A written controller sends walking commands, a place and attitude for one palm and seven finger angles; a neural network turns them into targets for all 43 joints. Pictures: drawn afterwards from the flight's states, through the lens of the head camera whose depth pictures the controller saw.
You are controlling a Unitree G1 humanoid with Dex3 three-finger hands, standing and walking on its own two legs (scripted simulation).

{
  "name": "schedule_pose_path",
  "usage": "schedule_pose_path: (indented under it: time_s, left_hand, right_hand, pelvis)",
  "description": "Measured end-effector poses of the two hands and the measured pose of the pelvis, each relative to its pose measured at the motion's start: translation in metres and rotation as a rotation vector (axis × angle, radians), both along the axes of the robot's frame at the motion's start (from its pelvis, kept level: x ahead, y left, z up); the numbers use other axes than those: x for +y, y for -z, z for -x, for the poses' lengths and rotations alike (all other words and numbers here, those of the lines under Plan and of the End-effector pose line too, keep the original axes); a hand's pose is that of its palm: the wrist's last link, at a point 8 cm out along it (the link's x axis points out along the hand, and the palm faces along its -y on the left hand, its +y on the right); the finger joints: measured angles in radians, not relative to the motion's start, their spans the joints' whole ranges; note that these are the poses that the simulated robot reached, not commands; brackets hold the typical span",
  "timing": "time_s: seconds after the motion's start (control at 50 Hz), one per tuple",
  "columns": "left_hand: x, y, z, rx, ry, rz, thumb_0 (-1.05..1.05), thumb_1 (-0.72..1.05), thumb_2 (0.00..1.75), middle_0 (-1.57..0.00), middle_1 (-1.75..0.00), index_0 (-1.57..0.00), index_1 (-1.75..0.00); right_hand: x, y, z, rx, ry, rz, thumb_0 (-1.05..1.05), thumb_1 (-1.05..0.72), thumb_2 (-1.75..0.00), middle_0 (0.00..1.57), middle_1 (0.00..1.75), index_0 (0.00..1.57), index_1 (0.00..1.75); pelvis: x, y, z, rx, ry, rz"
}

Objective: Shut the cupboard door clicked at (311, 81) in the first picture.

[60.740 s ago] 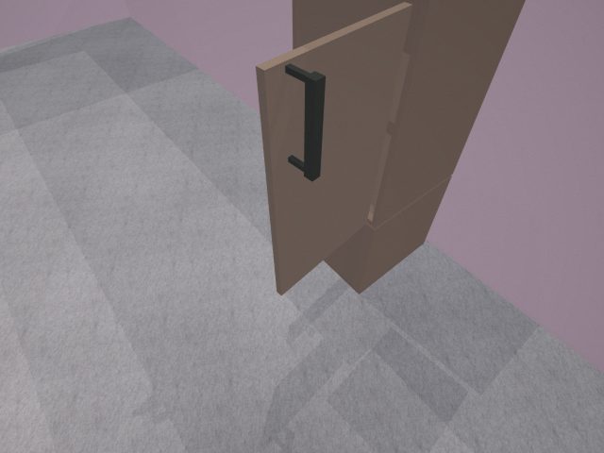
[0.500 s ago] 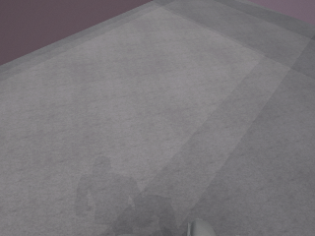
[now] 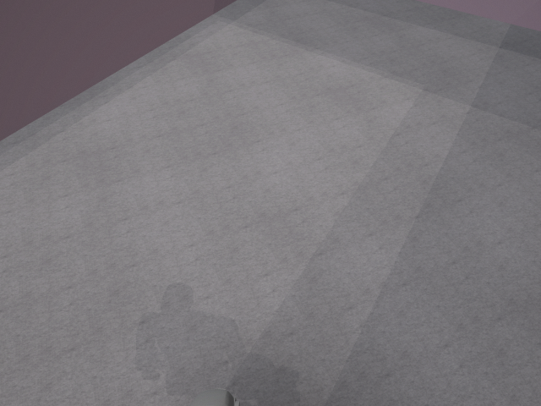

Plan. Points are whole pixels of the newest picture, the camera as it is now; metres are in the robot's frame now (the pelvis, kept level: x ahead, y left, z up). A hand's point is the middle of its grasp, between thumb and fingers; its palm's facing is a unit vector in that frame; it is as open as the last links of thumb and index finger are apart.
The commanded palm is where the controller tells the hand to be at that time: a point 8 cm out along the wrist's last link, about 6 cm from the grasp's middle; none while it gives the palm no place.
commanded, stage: turn to face it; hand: left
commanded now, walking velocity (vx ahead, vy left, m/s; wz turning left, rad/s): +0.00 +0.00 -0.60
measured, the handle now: out of the picture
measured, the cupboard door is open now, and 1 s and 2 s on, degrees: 22 22 22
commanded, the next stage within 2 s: none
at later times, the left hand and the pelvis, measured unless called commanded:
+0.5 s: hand (167, 365) +0.20 +0.20 -0.16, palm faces -0.28 -0.92 -0.27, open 7.4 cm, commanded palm none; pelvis +0.04 +0.01 -0.01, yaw -19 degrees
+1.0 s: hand (203, 319) +0.28 +0.15 -0.17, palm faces -0.55 -0.82 -0.19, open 7.4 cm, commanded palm none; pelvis +0.08 +0.03 +0.00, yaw -36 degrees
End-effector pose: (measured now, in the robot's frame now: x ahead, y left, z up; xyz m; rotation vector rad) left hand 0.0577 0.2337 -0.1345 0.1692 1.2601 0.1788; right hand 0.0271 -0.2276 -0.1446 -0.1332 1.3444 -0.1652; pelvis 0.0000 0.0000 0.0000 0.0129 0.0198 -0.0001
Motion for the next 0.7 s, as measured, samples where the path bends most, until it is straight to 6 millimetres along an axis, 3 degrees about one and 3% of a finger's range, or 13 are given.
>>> schedule_pose_path:
  time_s: [0.12,0.22,0.3,0.38,0.52,0.6,0.7]
  left_hand:
    - [0.023,0.004,-0.005,0.054,0.025,-0.001,0.0,0.93,0.9,-0.21,-0.3,-0.2,-0.3]
    - [0.044,0.015,-0.029,0.051,0.065,0.011,0.01,0.92,0.9,-0.2,-0.3,-0.2,-0.3]
    - [0.049,0.007,-0.061,0.021,0.126,0.013,0.01,0.91,0.9,-0.2,-0.3,-0.19,-0.3]
    - [0.042,-0.002,-0.096,-0.016,0.204,0.004,0.01,0.91,0.9,-0.2,-0.3,-0.19,-0.3]
    - [0.004,-0.004,-0.153,-0.094,0.368,-0.042,0.01,0.91,0.9,-0.2,-0.3,-0.19,-0.3]
    - [-0.013,-0.009,-0.162,-0.095,0.413,-0.049,0.01,0.91,0.9,-0.2,-0.3,-0.19,-0.3]
    - [-0.023,-0.006,-0.167,-0.041,0.473,-0.03,0.01,0.91,0.9,-0.2,-0.3,-0.2,-0.3]
  right_hand:
    - [0.005,-0.01,-0.052,-0.136,0.013,0.032,0.0,-0.91,-0.89,0.2,0.3,0.2,0.3]
    - [0.011,-0.017,-0.068,-0.22,0.033,0.087,0.0,-0.91,-0.89,0.2,0.3,0.2,0.3]
    - [0.011,-0.026,-0.061,-0.21,0.058,0.102,0.0,-0.9,-0.89,0.2,0.3,0.21,0.3]
    - [0.001,-0.027,-0.048,-0.193,0.114,0.107,0.0,-0.9,-0.89,0.2,0.3,0.21,0.3]
    - [-0.033,0.0,-0.006,-0.144,0.263,0.095,0.0,-0.9,-0.89,0.21,0.3,0.21,0.3]
    - [-0.044,0.0,0.01,-0.091,0.322,0.112,0.0,-0.9,-0.89,0.2,0.3,0.21,0.3]
    - [-0.043,-0.015,0.012,-0.111,0.376,0.125,0.0,-0.91,-0.89,0.2,0.3,0.2,0.3]
  pelvis:
    - [0.014,0.001,-0.013,0.004,0.071,0.003]
    - [0.032,0.009,-0.024,-0.007,0.132,0.021]
    - [0.034,0.003,-0.031,-0.019,0.189,0.028]
    - [0.03,-0.001,-0.037,-0.016,0.246,0.042]
    - [0.007,0.016,-0.043,-0.007,0.342,0.028]
    - [0.006,0.012,-0.045,-0.006,0.384,0.027]
    - [0.008,0.004,-0.052,-0.003,0.44,0.012]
